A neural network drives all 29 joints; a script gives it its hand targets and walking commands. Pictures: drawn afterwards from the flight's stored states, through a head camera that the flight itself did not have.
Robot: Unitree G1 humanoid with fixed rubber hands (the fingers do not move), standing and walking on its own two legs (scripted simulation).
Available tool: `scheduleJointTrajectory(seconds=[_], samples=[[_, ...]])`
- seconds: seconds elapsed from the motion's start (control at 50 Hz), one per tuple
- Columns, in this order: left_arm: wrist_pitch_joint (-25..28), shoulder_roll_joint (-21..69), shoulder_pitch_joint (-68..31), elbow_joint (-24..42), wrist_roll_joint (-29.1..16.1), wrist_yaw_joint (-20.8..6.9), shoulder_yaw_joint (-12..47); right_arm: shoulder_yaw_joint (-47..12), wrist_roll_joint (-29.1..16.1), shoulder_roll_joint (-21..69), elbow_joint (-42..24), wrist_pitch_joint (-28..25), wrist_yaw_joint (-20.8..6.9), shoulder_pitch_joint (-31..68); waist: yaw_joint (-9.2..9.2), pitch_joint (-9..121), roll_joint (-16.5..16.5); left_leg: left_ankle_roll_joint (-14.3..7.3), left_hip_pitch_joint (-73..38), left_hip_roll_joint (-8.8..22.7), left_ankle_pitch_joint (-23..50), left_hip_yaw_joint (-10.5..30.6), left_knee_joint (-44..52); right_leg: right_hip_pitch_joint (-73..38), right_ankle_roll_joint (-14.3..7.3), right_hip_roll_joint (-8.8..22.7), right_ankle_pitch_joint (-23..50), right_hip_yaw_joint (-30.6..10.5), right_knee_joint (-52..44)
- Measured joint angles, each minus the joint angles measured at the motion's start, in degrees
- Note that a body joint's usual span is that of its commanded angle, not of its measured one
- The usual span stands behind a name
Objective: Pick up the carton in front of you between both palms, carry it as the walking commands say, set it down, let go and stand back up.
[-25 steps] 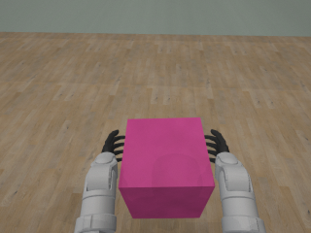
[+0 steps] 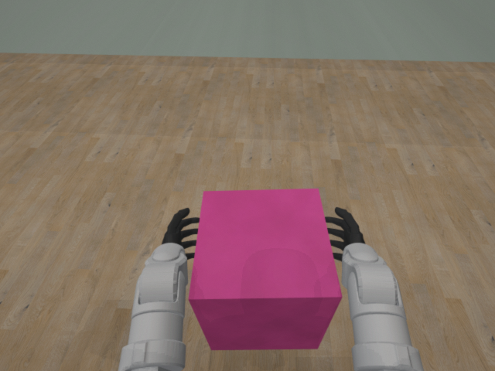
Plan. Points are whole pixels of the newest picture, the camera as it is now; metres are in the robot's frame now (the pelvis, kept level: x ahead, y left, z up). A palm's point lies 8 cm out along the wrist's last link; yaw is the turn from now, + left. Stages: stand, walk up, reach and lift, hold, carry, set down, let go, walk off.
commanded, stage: hold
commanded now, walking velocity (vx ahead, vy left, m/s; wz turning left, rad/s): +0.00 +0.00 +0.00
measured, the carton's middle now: (262, 272) +0.30 +0.00 -0.05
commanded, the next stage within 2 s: set down in 0.58 s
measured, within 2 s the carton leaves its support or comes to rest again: neither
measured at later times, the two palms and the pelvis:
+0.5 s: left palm (151, 278) +0.24 +0.17 +0.06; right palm (336, 242) +0.31 -0.12 +0.06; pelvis -0.02 -0.04 +0.01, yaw +12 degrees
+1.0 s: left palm (172, 265) +0.29 +0.16 +0.00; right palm (331, 237) +0.35 -0.13 +0.00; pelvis -0.02 -0.07 -0.01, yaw +14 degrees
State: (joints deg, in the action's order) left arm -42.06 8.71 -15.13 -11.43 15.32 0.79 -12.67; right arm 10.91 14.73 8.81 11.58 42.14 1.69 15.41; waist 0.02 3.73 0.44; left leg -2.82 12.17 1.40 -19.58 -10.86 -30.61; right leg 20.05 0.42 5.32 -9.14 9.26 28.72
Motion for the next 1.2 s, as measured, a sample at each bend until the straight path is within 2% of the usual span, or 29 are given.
scheduleJointTrajectory(seconds=[0.08, 0.16, 0.2, 0.24, 0.28, 0.32, 0.4, 0.52, 0.68, 0.78, 0.88, 0.96, 1.02, 1.08, 1.2], samples=[[0.4, 0.1, -0.2, 0.0, -0.1, -0.1, 0.0, 0.0, 0.0, 0.0, -0.5, -0.1, 0.1, -0.1, 0.14, -1.3, 0.1, -0.3, -1.0, -0.1, 0.3, 0.4, 0.4, -1.4, -0.2, -0.5, 1.1, -1.1, -0.9], [2.0, 0.2, -0.6, -1.8, 0.0, -0.1, 1.3, 0.3, -0.3, -0.5, -2.1, -1.1, 0.1, -2.4, 1.64, -5.3, 0.9, -0.1, -5.8, -1.7, 3.0, 6.7, 4.4, -8.6, -0.1, -3.5, 2.1, -8.6, -6.2], [2.3, 0.3, -1.1, -2.6, 0.9, -0.4, 1.4, 0.4, -0.2, -0.6, -1.7, -1.6, -0.1, -2.8, 1.21, -6.1, 0.4, 0.0, -7.0, -2.8, 4.3, 8.7, 6.1, -10.6, 0.1, -3.9, 2.8, -11.9, -7.5], [2.9, 0.4, -1.5, -3.2, 1.5, -0.7, 0.6, 0.6, -0.2, -0.4, -0.8, -1.7, 0.2, -1.9, -0.19, -6.8, 0.1, 0.1, -7.8, -3.4, 5.1, 9.8, 6.8, -11.6, 1.2, -3.7, 1.5, -13.1, -7.9], [3.6, 0.3, -1.3, -3.2, 1.4, -0.9, -0.6, 0.4, -0.1, -0.1, 0.2, -1.7, 0.6, -0.6, -1.74, -7.2, 0.2, 0.4, -8.4, -3.5, 5.6, 10.2, 7.3, -12.0, 2.2, -3.9, 1.5, -13.5, -7.9], [3.9, 0.2, -0.8, -3.0, 1.1, -0.9, -1.6, 0.2, 0.3, 0.2, 1.5, -1.6, 0.7, 0.8, -2.39, -7.0, 0.3, 0.7, -8.7, -3.5, 5.9, 11.0, 7.6, -12.5, 2.2, -4.0, 1.6, -13.3, -7.9], [3.3, 0.1, -0.6, -3.6, 0.5, -0.5, -2.7, 1.3, 2.4, 0.7, 4.6, -1.8, -0.4, 2.7, -1.38, -6.1, 0.4, 1.5, -9.1, -3.6, 6.5, 13.6, 7.6, -13.8, 1.7, -4.8, 1.3, -13.0, -7.9], [3.3, 1.1, -3.9, -8.3, 2.9, -1.0, -4.6, 4.8, 4.2, 1.2, 7.4, -1.8, -1.3, 4.2, 0.37, -5.8, 0.7, 2.7, -9.0, -3.1, 6.6, 15.4, 6.8, -13.8, 0.4, -6.1, 0.7, -13.0, -6.4], [3.5, 1.6, -5.5, -10.2, 4.1, -1.9, -5.8, 4.9, 3.5, 0.9, 6.7, -1.3, -0.8, 3.5, 0.15, -4.7, 1.3, 3.7, -8.7, -1.9, 6.9, 16.5, 7.4, -13.1, -1.1, -7.6, 0.7, -12.4, -6.0], [5.1, 1.5, -8.9, -13.9, 6.6, -3.0, -9.9, 8.7, 5.0, 2.5, 10.5, -2.0, -0.2, 8.1, -0.34, -5.1, 1.0, 2.4, -7.6, -1.8, 5.5, 17.9, 5.1, -12.4, -1.7, -8.3, -0.2, -11.7, -4.4], [8.8, 0.1, -17.5, -22.2, 11.2, -4.9, -17.1, 17.1, 9.7, 4.6, 18.1, -6.0, -0.2, 16.6, -0.03, -7.5, 0.7, 1.9, -2.8, -2.1, 2.8, 19.4, -1.0, -8.4, -2.2, -9.3, -2.2, -11.3, 0.4], [12.9, 0.1, -22.2, -25.5, 14.9, -5.3, -20.5, 21.4, 12.6, 4.5, 21.8, -10.9, -1.3, 21.0, 0.57, -10.0, 0.8, 3.8, 3.6, -2.4, 1.9, 19.8, -5.6, -2.2, -2.3, -9.5, -3.4, -11.2, 4.6], [17.2, 0.9, -22.8, -25.3, 15.7, -4.7, -21.0, 21.7, 13.1, 4.0, 21.8, -15.4, -2.2, 21.2, 0.84, -11.1, 1.2, 5.0, 10.4, -2.9, 1.9, 19.4, -8.0, 4.7, -1.9, -9.2, -3.7, -11.6, 7.3], [22.6, 1.6, -21.9, -23.5, 13.4, -3.4, -19.5, 19.7, 11.3, 2.8, 20.6, -20.9, -2.5, 20.4, 0.99, -11.8, 1.6, 4.9, 19.1, -3.6, 2.0, 18.6, -10.5, 13.6, -1.2, -8.9, -3.6, -12.4, 9.9], [31.9, 0.7, -22.2, -20.6, 3.7, 0.4, -14.4, 14.9, 3.8, -1.0, 18.6, -30.4, -1.7, 21.5, 1.23, -11.0, 1.4, 4.2, 39.9, -5.4, 1.5, 16.8, -18.1, 34.9, 0.5, -8.2, -4.2, -14.4, 18.1]])
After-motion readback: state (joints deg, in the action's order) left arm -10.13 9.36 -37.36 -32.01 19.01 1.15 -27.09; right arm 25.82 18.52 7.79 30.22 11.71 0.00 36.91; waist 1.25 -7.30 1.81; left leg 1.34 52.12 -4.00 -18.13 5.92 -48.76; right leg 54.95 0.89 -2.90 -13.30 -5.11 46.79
